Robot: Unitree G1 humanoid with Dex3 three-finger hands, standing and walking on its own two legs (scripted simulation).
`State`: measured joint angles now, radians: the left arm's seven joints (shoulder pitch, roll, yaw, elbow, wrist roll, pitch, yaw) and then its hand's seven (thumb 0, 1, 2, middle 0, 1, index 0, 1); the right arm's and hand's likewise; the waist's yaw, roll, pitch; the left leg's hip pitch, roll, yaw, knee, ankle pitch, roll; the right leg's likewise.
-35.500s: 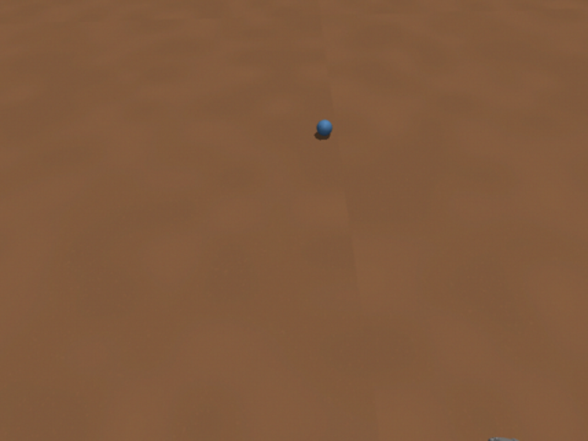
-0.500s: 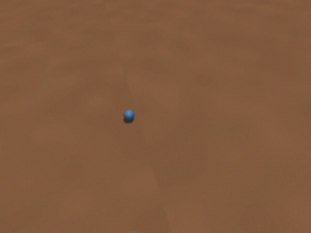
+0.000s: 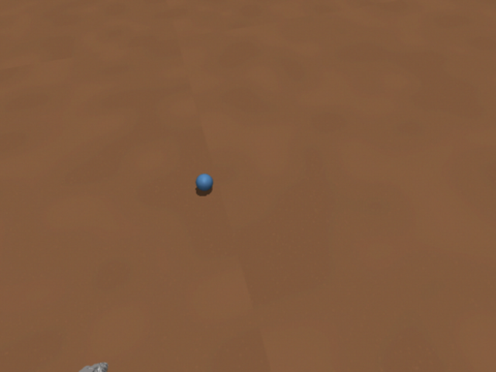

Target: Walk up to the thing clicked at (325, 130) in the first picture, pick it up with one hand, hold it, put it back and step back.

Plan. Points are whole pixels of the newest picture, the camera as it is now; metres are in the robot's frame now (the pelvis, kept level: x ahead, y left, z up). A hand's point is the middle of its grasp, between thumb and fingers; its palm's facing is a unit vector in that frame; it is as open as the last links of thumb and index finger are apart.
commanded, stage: step back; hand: left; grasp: from above
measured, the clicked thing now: (204, 182) +1.05 +0.25 -0.72
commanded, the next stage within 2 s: stand in 0.20 s
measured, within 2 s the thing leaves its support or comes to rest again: neither
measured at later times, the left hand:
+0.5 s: hand out of the picture +0.11 +0.26 -0.14, palm faces -0.03 -0.94 -0.33, open 7.3 cm
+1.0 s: hand out of the picture +0.06 +0.26 -0.14, palm faces -0.05 -0.94 -0.34, open 7.3 cm
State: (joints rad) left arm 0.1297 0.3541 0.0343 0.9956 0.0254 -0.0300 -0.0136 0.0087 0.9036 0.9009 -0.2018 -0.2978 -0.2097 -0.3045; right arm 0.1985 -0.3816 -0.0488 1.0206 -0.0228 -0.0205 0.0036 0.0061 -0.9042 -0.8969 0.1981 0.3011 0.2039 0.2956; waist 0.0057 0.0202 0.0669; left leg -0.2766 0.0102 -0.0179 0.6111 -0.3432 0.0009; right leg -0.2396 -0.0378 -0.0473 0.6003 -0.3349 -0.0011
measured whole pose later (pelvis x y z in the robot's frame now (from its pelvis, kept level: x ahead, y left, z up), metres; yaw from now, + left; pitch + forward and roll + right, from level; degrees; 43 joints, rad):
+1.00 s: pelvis -0.01 +0.00 +0.02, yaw -1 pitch -2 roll +0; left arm 0.11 0.35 0.00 1.16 0.01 -0.01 -0.02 0.01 0.91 0.90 -0.20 -0.30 -0.21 -0.30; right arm 0.12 -0.35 0.00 1.16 -0.02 -0.01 0.02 0.01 -0.90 -0.90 0.20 0.30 0.20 0.30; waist -0.01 0.01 0.05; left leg -0.14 0.03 0.00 0.33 -0.14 -0.02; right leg -0.11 -0.02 -0.04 0.32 -0.18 0.01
